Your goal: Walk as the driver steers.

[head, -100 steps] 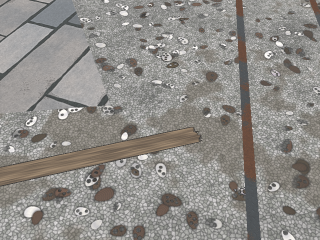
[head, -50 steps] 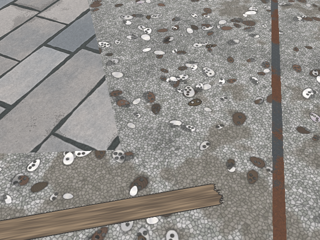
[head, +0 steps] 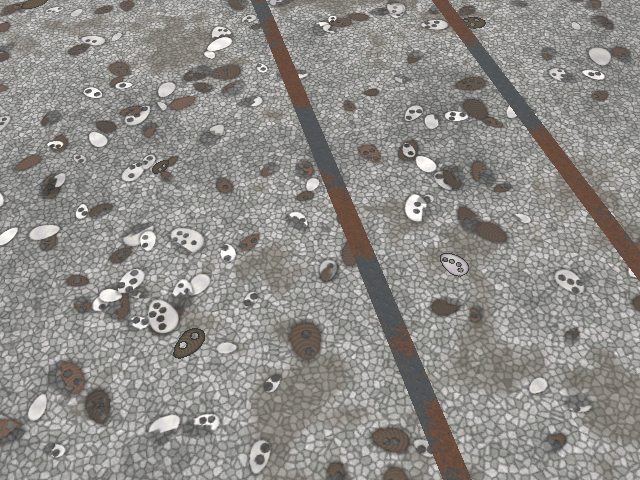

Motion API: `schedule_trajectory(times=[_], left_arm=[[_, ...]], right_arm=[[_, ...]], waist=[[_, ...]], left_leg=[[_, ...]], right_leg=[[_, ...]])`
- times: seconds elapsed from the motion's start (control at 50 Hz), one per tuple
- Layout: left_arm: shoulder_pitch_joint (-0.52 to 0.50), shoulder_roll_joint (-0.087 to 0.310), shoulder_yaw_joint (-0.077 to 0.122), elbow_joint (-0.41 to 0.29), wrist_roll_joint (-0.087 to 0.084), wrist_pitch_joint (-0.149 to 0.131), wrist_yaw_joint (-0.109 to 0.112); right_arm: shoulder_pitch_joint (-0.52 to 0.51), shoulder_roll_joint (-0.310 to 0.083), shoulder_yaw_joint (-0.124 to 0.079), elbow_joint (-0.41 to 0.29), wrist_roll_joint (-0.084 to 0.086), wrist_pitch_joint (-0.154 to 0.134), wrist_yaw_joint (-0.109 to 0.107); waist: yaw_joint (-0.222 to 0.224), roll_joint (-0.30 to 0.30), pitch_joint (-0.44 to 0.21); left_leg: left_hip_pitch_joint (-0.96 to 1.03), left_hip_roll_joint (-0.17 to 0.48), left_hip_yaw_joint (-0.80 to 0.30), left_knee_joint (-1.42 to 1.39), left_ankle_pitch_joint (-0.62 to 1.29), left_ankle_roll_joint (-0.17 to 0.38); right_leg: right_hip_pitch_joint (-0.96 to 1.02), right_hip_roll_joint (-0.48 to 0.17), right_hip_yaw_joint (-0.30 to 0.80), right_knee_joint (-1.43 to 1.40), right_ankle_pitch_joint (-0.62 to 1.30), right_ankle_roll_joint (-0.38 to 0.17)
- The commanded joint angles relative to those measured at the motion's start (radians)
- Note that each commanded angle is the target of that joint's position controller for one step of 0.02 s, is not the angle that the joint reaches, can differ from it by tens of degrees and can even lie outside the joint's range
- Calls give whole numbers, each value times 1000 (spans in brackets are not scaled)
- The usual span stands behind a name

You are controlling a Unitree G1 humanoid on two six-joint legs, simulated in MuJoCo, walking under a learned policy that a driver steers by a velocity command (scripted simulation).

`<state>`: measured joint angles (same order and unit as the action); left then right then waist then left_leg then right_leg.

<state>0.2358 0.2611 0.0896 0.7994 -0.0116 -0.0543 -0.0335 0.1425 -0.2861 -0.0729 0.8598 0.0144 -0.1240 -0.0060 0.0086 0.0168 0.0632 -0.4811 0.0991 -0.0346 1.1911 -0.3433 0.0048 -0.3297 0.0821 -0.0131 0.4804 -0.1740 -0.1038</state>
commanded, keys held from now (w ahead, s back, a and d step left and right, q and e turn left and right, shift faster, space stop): w+e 0.16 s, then w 0.10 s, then w+q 0.48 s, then q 0.26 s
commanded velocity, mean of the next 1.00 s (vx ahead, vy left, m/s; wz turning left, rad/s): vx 0.45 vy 0.00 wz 0.08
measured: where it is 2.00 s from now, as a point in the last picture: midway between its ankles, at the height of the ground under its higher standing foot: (336, 397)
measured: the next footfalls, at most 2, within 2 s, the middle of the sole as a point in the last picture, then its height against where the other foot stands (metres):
left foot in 0.36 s outside the picture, level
right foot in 0.84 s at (398, 379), level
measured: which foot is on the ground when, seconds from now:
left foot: up 0.00-0.34, down 0.36-0.84, up 0.86-1.00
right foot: down 0.00-0.38, up 0.40-0.82, down 0.84-1.00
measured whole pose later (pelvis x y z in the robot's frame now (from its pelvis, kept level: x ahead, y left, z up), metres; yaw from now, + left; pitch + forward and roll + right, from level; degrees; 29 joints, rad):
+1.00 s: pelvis +0.55 -0.01 +0.00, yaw +10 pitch +3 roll +0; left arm 0.10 0.25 0.05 0.68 0.02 -0.06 0.00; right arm 0.28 -0.33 -0.08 0.71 0.02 0.02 -0.02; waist -0.03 0.03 0.04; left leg -0.53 0.00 -0.04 1.17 -0.50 -0.07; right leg -0.35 -0.01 -0.04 0.45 -0.15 -0.02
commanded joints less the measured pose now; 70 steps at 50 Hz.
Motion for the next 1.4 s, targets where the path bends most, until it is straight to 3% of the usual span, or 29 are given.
schedule_trajectory(times=[0.02,0.14,0.24,0.3,0.34,0.36,0.38,0.4,0.42,0.46,0.54,0.64,0.74,0.8,0.82,0.84,0.86,0.88,0.92,0.98,1.12,1.24,1.26,1.28,1.3,1.32,1.34,1.36,1.4], left_arm=[[-12,130,26,-82,0,-27,18],[82,159,32,-63,-8,-21,49],[155,140,26,-25,-10,-17,51],[163,155,30,-15,0,-6,58],[136,150,24,-24,4,1,56],[124,127,9,-42,15,2,55],[262,68,-7,-45,2,-12,52],[265,80,-16,-43,1,-28,47],[148,148,-2,-68,-14,-40,41],[-8,142,-4,-110,6,-58,41],[8,96,-6,-126,29,-52,47],[-170,55,-26,-177,22,-53,44],[-291,78,-21,-216,2,-71,23],[-212,119,0,-203,14,-86,23],[-129,151,12,-190,29,-89,30],[27,226,30,-179,48,-87,42],[71,260,33,-161,51,-62,40],[62,186,22,-167,25,-43,37],[-37,103,-6,-179,23,-22,43],[-132,119,-3,-164,34,-10,40],[-172,182,21,-128,13,7,53],[-129,212,31,-90,-25,24,44],[-66,180,24,-66,-13,25,40],[-46,125,4,-92,38,24,35],[-96,122,-4,-130,41,26,40],[-145,173,10,-129,20,30,42],[-148,174,12,-129,6,34,46],[-133,171,13,-111,13,39,55],[-124,176,17,-109,21,47,60]], right_arm=[[28,-97,-29,-60,-19,9,-3],[-187,-48,-8,-134,-20,10,4],[-261,-67,-2,-169,-9,-9,34],[-222,-96,-7,-166,-8,-19,45],[-65,-143,-30,-123,-15,-22,41],[98,-179,-39,-95,-26,-22,40],[235,-259,-64,-67,-33,-12,42],[254,-204,-49,-44,1,-5,55],[188,-143,-30,-60,19,1,54],[89,-110,-15,-93,-5,16,50],[95,-107,-9,-96,-5,17,33],[167,-157,-28,-85,12,35,4],[259,-146,-26,-74,19,64,-8],[228,-148,-31,-95,15,86,-18],[200,-126,-25,-119,11,85,-19],[166,-77,-8,-166,-9,80,-20],[368,-14,14,-173,-2,71,-15],[391,-123,-5,-149,11,78,-15],[228,-164,-28,-174,8,107,-22],[214,-97,-24,-204,8,150,-21],[100,-83,-16,-272,-1,162,10],[63,-122,-42,-320,-4,173,32],[106,-168,-60,-313,-6,170,20],[156,-296,-90,-332,-15,167,-2],[149,-308,-80,-354,-38,154,2],[157,-259,-68,-349,-36,136,13],[122,-233,-59,-340,-26,124,11],[81,-211,-54,-343,-12,124,7],[16,-197,-43,-359,-9,137,-4]], waist=[[-33,-38,-123],[35,-91,-53],[75,-113,-37],[53,-147,-33],[-28,-144,-123],[-97,-96,-266],[-74,164,-423],[-76,283,-416],[-89,171,-251],[-61,1,-82],[-3,66,-96],[-53,59,-69],[-90,75,-62],[-24,108,-92],[20,100,-160],[86,-11,-309],[8,-314,-466],[18,-250,-450],[25,-100,-244],[-38,-148,-127],[-23,-140,-169],[-29,-124,-145],[-33,-44,-165],[-21,232,-211],[-48,301,-255],[-85,165,-261],[-55,128,-225],[-33,75,-207],[1,101,-192]], left_leg=[[-141,40,-32,-103,86,-21],[-123,-46,-10,-541,418,-56],[-80,-66,-13,-689,475,-23],[-76,-71,8,-711,344,24],[131,-112,60,-741,316,85],[395,-11,-54,-685,371,150],[778,194,-473,-722,231,323],[856,257,-771,-894,23,360],[752,233,-694,-907,-94,309],[473,152,-483,-943,59,266],[333,72,-337,-984,323,266],[248,16,-238,-989,365,221],[305,31,-313,-906,294,195],[352,-3,-350,-742,454,138],[304,-54,-318,-616,498,96],[146,-115,-238,-340,310,44],[-137,-226,-135,-64,-372,-9],[-215,-136,-137,73,-351,-31],[-252,-82,-77,104,-221,-71],[-127,-43,-22,-13,-125,-88],[28,-28,29,-352,128,-52],[181,-89,91,-675,196,32],[310,-77,38,-752,369,70],[514,169,-287,-756,781,172],[531,310,-521,-793,814,377],[508,262,-450,-809,774,367],[474,208,-365,-799,713,310],[440,162,-320,-800,635,261],[338,119,-283,-816,608,237]], right_leg=[[174,-254,334,-261,226,-189],[111,-178,245,-265,160,-127],[204,-231,297,-203,108,-106],[324,-286,326,-138,249,-91],[351,-231,260,49,581,-54],[237,-181,211,285,515,-24],[-122,-36,124,671,160,65],[-337,4,153,809,-369,82],[-447,-64,173,869,-326,69],[-425,-130,124,754,-196,61],[-296,-164,92,519,-135,98],[-217,-116,69,179,151,144],[-138,-64,83,12,197,144],[-2,-46,72,-99,175,99],[160,-103,97,-109,267,60],[433,-298,244,-29,525,-17],[715,-565,573,14,722,-210],[654,-569,626,-13,583,-217],[429,-442,353,-49,587,-139],[140,-354,174,-158,520,-118],[120,-374,6,-202,407,-117],[168,-371,-50,-32,229,-17],[105,-318,-101,93,150,45],[-137,-202,-187,415,-221,139],[-339,-79,-49,651,-541,178],[-356,-101,50,747,-497,171],[-366,-117,67,745,-418,157],[-361,-132,76,700,-351,155],[-279,-119,68,650,-269,166]])
Velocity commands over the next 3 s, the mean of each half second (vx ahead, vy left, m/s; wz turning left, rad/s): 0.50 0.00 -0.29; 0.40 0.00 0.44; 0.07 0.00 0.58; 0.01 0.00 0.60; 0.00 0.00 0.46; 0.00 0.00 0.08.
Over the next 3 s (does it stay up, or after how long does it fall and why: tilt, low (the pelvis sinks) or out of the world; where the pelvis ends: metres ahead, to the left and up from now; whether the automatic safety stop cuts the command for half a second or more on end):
stays up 0.63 0.05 0.00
